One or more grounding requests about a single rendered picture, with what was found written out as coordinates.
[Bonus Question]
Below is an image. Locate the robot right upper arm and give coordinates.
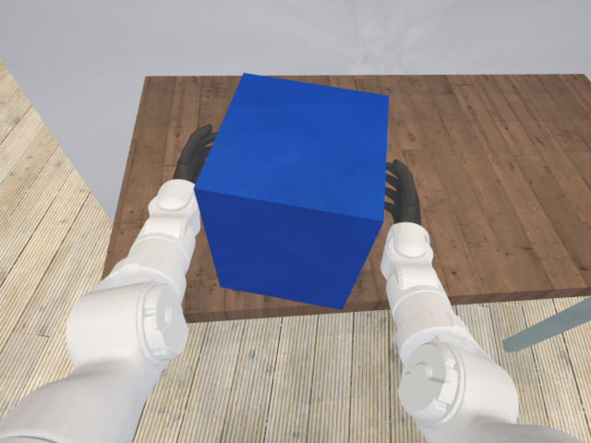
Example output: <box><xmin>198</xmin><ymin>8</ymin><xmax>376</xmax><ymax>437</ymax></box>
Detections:
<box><xmin>398</xmin><ymin>341</ymin><xmax>584</xmax><ymax>443</ymax></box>

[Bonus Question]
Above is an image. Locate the robot left upper arm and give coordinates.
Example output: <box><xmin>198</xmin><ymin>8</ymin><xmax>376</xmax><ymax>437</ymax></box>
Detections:
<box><xmin>0</xmin><ymin>281</ymin><xmax>188</xmax><ymax>443</ymax></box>

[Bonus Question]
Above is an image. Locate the right robot hand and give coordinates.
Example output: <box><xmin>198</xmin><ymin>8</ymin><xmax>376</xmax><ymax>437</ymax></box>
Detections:
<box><xmin>384</xmin><ymin>159</ymin><xmax>421</xmax><ymax>226</ymax></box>

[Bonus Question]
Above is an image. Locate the left robot forearm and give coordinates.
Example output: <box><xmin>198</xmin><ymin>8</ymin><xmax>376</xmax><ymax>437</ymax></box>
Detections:
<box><xmin>66</xmin><ymin>179</ymin><xmax>200</xmax><ymax>363</ymax></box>

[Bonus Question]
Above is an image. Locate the carton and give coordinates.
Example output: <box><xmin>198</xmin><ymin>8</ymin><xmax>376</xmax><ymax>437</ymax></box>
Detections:
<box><xmin>194</xmin><ymin>73</ymin><xmax>389</xmax><ymax>310</ymax></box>

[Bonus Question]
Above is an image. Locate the right robot forearm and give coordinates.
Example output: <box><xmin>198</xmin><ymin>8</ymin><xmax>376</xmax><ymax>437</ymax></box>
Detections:
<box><xmin>380</xmin><ymin>222</ymin><xmax>496</xmax><ymax>364</ymax></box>

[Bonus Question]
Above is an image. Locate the left robot hand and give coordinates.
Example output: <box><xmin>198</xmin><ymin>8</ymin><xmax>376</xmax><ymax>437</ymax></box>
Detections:
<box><xmin>172</xmin><ymin>125</ymin><xmax>218</xmax><ymax>184</ymax></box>

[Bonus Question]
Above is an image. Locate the table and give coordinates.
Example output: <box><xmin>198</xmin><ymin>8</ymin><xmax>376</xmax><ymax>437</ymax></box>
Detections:
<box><xmin>101</xmin><ymin>74</ymin><xmax>591</xmax><ymax>353</ymax></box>

